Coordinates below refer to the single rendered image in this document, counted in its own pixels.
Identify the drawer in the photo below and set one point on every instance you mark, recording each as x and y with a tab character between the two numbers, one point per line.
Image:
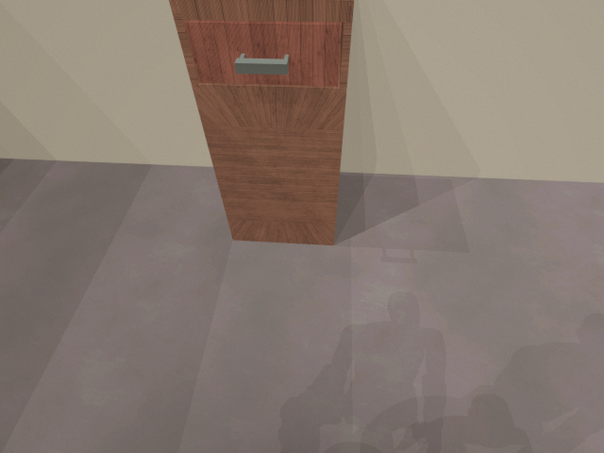
313	49

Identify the handle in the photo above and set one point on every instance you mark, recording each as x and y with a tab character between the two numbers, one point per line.
262	66

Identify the cabinet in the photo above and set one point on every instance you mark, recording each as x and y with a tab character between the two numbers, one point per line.
276	149

